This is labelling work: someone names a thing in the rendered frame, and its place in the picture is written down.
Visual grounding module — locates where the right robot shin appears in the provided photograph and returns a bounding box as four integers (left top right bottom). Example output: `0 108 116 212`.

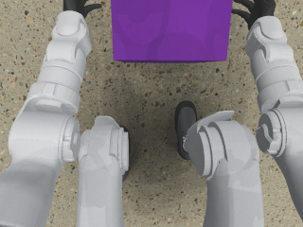
182 111 259 166

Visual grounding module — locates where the robot right forearm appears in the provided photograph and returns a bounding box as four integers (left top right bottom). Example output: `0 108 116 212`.
244 15 303 113

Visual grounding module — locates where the right robot upper arm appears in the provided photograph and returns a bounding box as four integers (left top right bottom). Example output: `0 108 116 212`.
256 107 303 222

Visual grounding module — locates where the robot left forearm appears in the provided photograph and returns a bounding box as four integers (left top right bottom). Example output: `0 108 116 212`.
8 10 92 156

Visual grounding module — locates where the left robot upper arm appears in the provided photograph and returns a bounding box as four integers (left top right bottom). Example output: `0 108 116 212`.
0 110 81 227

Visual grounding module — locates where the left robot thigh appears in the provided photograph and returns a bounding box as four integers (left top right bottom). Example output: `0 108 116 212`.
76 125 129 227

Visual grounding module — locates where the carton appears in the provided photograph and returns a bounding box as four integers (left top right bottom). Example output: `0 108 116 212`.
111 0 233 63

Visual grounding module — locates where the robot left hand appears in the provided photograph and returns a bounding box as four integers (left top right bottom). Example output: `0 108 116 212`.
62 0 102 19

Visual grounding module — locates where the robot right hand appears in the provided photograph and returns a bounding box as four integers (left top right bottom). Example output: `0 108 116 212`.
231 0 276 30

